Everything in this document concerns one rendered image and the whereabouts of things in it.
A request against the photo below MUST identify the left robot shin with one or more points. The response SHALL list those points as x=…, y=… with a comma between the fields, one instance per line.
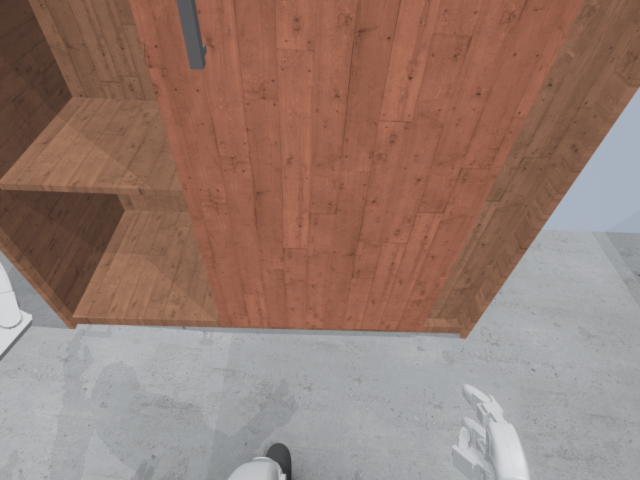
x=266, y=459

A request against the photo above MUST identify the robot left hand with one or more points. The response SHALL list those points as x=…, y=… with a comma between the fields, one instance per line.
x=13, y=321

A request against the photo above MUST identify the robot left foot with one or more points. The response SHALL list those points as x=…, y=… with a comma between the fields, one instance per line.
x=280, y=454

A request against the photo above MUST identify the handle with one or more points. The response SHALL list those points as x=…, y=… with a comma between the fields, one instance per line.
x=196, y=51
x=595, y=35

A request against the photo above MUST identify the wardrobe door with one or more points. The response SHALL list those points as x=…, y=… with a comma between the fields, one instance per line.
x=335, y=154
x=557, y=113

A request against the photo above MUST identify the robot right hand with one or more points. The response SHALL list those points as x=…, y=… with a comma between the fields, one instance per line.
x=499, y=453

